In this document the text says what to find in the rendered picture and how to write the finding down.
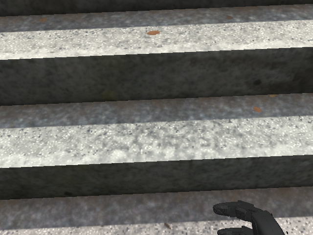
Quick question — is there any robot right hand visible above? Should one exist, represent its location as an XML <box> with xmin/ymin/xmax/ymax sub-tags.
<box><xmin>213</xmin><ymin>200</ymin><xmax>289</xmax><ymax>235</ymax></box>

